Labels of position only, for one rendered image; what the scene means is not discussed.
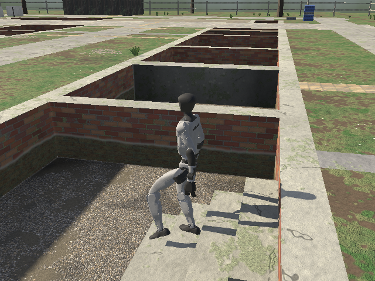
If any robot right forearm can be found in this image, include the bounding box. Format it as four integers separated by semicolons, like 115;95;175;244
195;140;204;158

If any robot right thigh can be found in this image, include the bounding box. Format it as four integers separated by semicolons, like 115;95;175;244
176;162;198;201

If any left robot hand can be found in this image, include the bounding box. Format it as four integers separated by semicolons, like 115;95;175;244
184;181;196;197

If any robot right upper arm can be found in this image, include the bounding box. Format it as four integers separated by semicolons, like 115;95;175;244
193;114;204;143

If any robot right shin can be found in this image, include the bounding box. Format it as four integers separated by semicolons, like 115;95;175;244
177;195;196;228

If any robot left upper arm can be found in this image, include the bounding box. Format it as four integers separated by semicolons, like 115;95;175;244
176;121;196;154

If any robot left forearm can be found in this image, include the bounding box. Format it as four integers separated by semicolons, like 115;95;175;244
186;149;197;183

